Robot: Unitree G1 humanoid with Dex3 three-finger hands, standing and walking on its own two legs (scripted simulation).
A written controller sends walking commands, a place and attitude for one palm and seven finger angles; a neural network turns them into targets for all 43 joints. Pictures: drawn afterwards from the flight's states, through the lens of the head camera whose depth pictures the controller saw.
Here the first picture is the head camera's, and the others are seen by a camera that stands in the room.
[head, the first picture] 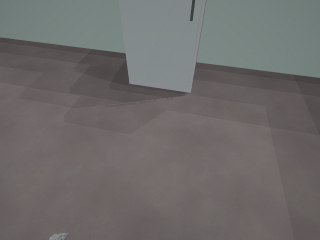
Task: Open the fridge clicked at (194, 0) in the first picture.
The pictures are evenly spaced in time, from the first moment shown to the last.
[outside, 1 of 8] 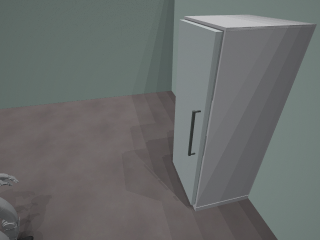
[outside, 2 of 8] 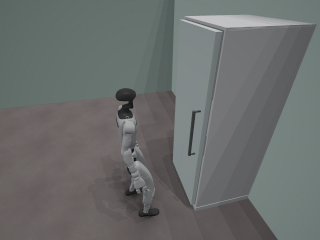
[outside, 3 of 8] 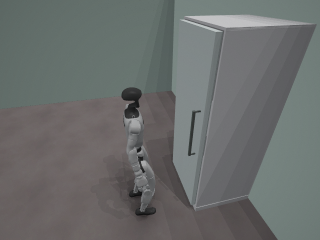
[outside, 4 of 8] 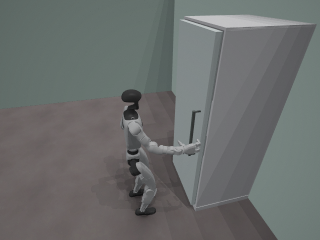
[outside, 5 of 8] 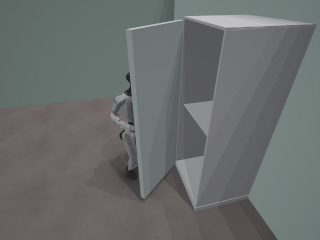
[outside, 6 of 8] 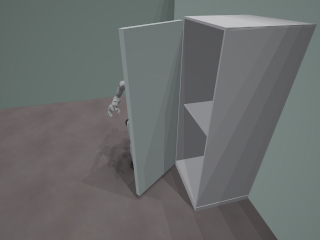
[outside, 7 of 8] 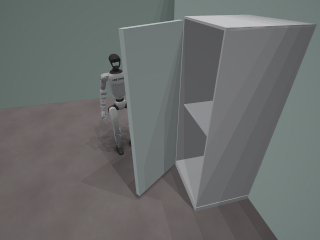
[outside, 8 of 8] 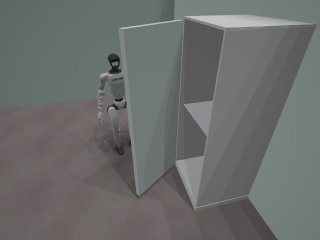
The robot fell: no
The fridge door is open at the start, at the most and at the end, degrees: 0 63 55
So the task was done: yes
